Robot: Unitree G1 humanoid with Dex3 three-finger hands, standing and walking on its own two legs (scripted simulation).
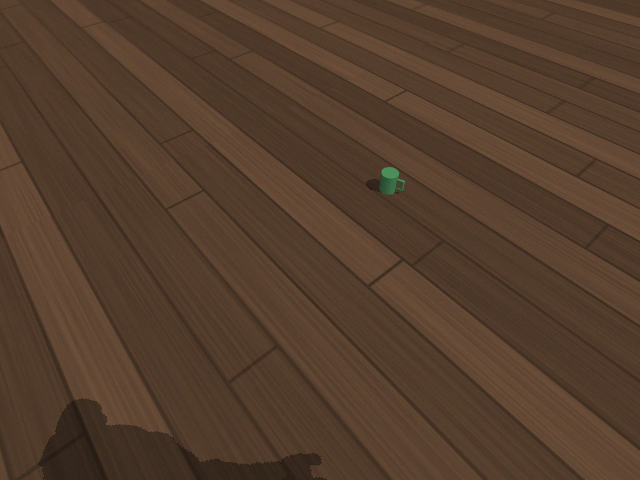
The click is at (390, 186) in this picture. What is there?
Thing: mug
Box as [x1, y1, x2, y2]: [379, 167, 404, 194]
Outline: 384,168 381,172 379,189 383,193 387,194 394,192 396,189 402,190 404,181 397,178 398,171 392,167
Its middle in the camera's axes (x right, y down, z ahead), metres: +0.34 -0.24 +1.79
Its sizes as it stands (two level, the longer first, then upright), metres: 0.113 0.079 0.097
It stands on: the floor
